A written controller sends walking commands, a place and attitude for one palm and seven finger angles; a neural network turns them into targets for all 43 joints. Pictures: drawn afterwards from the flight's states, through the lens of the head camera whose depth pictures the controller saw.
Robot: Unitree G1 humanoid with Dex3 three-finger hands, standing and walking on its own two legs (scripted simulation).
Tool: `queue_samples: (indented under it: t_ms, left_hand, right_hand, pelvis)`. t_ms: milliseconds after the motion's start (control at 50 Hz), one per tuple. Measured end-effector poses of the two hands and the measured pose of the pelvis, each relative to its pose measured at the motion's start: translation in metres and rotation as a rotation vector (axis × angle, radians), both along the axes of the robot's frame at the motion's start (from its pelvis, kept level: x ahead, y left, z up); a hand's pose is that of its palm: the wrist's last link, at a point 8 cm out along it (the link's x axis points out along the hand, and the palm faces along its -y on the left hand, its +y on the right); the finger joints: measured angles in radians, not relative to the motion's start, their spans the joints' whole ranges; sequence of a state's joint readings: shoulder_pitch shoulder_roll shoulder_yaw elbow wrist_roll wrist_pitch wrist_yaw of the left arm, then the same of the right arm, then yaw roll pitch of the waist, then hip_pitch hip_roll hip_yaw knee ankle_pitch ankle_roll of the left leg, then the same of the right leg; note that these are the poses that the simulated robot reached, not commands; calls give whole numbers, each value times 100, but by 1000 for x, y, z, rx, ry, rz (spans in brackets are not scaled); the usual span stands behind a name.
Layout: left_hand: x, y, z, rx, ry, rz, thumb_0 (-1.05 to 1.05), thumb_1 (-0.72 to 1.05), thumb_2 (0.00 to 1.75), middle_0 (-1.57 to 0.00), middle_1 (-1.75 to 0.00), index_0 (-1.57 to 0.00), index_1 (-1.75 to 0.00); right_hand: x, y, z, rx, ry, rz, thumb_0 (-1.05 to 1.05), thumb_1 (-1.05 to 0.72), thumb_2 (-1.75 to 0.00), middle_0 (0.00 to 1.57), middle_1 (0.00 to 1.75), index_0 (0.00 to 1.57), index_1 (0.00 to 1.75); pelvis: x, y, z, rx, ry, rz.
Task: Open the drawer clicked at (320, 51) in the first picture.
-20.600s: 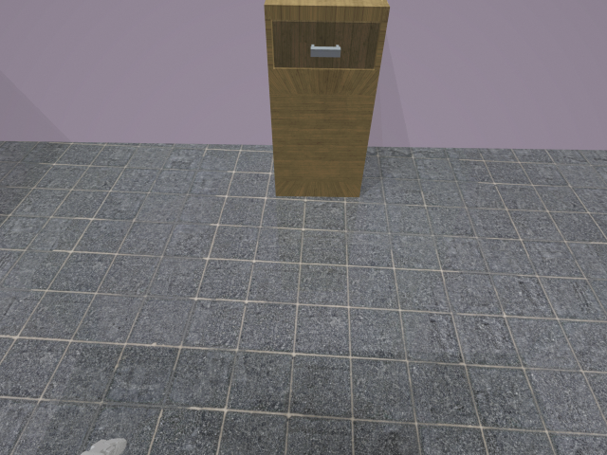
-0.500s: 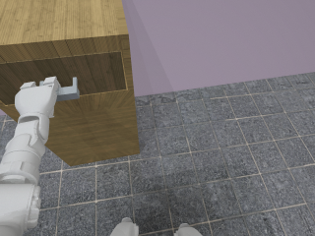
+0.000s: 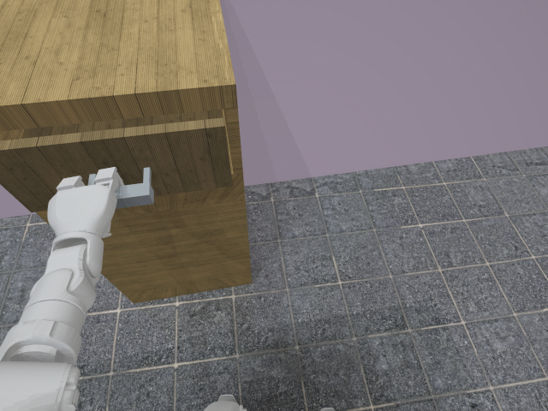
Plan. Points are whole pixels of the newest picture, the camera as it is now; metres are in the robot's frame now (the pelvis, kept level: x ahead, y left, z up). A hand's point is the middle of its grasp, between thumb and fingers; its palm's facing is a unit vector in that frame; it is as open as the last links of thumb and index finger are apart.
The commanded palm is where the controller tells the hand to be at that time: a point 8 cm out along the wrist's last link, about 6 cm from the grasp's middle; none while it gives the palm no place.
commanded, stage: pull the drawer open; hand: left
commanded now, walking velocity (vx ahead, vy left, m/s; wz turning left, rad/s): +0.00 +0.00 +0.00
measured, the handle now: (119, 186) +0.46 +0.27 +0.01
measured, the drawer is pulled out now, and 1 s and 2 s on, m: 0.04 0.17 0.28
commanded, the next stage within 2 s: none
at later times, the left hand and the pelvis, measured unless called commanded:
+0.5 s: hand (97, 264) +0.33 +0.27 -0.01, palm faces -0.03 -0.05 -1.00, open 6.2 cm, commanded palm +0.30 +0.26 +0.05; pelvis +0.01 -0.01 +0.01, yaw +1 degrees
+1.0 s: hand (93, 306) +0.27 +0.26 -0.01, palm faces -0.02 -0.05 -1.00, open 6.2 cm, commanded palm +0.24 +0.25 +0.05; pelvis +0.00 -0.02 +0.01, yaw +2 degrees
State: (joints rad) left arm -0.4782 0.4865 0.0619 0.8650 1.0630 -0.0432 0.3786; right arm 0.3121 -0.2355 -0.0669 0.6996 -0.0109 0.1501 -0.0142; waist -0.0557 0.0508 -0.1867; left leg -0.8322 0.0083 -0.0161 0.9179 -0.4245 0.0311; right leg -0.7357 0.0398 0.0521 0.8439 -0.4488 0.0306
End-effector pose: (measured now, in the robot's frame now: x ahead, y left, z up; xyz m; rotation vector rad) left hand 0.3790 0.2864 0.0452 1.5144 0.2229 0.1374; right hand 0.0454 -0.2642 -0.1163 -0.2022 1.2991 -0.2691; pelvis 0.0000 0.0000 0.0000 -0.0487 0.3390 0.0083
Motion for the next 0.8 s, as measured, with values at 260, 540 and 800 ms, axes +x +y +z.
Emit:
queue_samples:
  t_ms: [260,540,800]
  left_hand:
    - [-34,-7,-1,8,-15,14,0,68,80,-38,-135,-29,-134]
    - [-72,-16,0,8,-14,41,1,69,79,-39,-135,-30,-134]
    - [-108,-25,-1,14,-25,59,1,68,79,-39,-135,-31,-134]
  right_hand:
    - [54,1,6,12,-127,62,0,-91,-90,20,30,20,30]
    - [85,-1,14,20,-220,102,1,-91,-90,20,30,20,30]
    - [101,-1,14,27,-270,149,1,-91,-90,20,30,20,30]
  pelvis:
    - [5,-5,4,8,-34,12]
    - [8,-13,8,17,-71,18]
    - [4,-20,8,27,-100,29]
